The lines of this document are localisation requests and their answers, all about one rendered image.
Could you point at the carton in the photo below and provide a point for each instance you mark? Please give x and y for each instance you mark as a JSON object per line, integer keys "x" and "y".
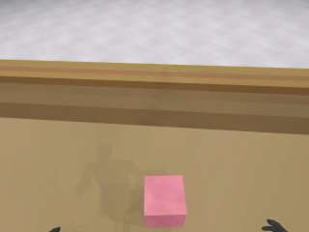
{"x": 164, "y": 201}

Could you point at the robot right hand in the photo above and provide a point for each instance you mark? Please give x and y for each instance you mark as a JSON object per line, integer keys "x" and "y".
{"x": 275, "y": 226}

